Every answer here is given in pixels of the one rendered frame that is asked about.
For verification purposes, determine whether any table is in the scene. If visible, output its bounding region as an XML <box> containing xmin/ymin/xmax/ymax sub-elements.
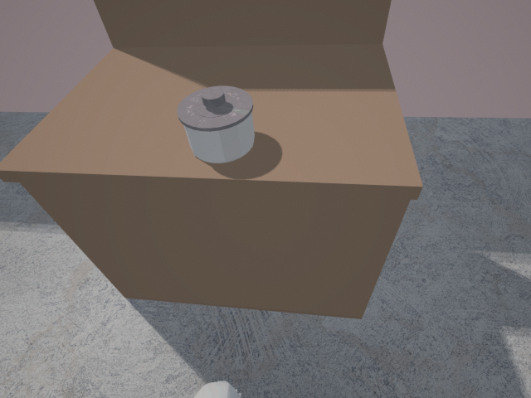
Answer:
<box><xmin>0</xmin><ymin>0</ymin><xmax>423</xmax><ymax>319</ymax></box>

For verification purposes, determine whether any lid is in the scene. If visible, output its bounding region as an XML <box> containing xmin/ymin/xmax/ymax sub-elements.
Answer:
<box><xmin>177</xmin><ymin>86</ymin><xmax>253</xmax><ymax>132</ymax></box>

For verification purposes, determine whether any pot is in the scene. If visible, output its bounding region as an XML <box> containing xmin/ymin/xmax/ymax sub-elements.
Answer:
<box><xmin>183</xmin><ymin>112</ymin><xmax>255</xmax><ymax>163</ymax></box>

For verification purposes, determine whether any knob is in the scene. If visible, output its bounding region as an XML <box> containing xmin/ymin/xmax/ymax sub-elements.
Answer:
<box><xmin>201</xmin><ymin>87</ymin><xmax>226</xmax><ymax>108</ymax></box>

